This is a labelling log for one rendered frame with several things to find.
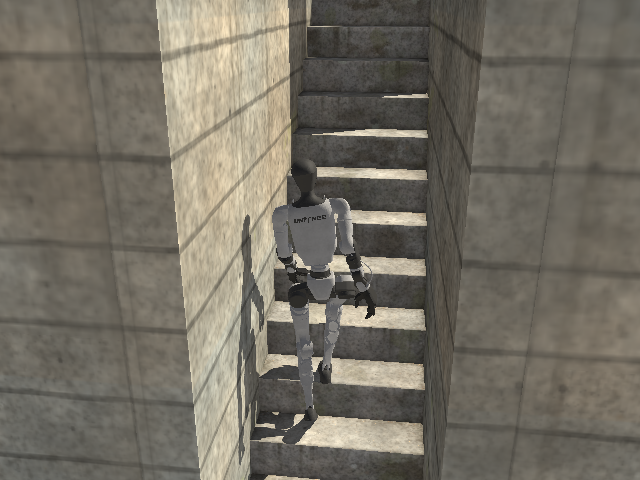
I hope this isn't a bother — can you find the robot right thigh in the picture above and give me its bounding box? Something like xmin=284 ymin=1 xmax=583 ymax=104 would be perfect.
xmin=325 ymin=275 xmax=356 ymax=320

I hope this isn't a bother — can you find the right robot forearm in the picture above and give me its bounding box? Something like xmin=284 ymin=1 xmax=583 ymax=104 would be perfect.
xmin=346 ymin=239 xmax=370 ymax=292

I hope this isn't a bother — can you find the left robot forearm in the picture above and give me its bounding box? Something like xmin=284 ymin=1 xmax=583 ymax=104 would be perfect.
xmin=276 ymin=248 xmax=297 ymax=273

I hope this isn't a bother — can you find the right robot upper arm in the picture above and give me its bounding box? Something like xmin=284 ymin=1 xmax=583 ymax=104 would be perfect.
xmin=329 ymin=198 xmax=355 ymax=255

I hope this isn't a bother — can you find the right robot hand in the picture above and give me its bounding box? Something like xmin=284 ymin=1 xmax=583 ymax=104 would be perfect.
xmin=354 ymin=285 xmax=377 ymax=319

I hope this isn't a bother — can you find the left robot hand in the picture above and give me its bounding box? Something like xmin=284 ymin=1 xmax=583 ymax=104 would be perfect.
xmin=287 ymin=267 xmax=310 ymax=284

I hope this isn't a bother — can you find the robot head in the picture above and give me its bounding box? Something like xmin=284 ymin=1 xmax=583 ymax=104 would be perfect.
xmin=291 ymin=159 xmax=326 ymax=208

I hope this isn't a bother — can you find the left robot upper arm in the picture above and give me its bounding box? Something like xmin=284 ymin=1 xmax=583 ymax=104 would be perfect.
xmin=272 ymin=204 xmax=293 ymax=258

